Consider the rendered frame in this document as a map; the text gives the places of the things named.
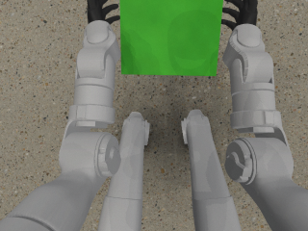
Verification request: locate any robot left forearm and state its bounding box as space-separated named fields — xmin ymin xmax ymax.
xmin=59 ymin=20 xmax=121 ymax=164

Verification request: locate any robot right forearm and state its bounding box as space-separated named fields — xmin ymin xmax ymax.
xmin=222 ymin=23 xmax=294 ymax=169

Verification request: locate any carton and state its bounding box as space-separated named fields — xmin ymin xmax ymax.
xmin=119 ymin=0 xmax=223 ymax=76

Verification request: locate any robot right shin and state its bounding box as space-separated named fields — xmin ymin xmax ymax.
xmin=186 ymin=109 xmax=211 ymax=129

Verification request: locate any right robot hand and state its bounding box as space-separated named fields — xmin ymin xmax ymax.
xmin=221 ymin=0 xmax=258 ymax=32

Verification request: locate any robot right upper arm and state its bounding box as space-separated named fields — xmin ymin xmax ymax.
xmin=224 ymin=138 xmax=308 ymax=231

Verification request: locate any robot left upper arm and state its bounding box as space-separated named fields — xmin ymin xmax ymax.
xmin=0 ymin=132 xmax=121 ymax=231

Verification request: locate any left robot hand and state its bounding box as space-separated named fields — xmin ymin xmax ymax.
xmin=87 ymin=0 xmax=120 ymax=25

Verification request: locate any left robot thigh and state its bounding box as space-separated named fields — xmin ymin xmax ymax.
xmin=97 ymin=116 xmax=150 ymax=231

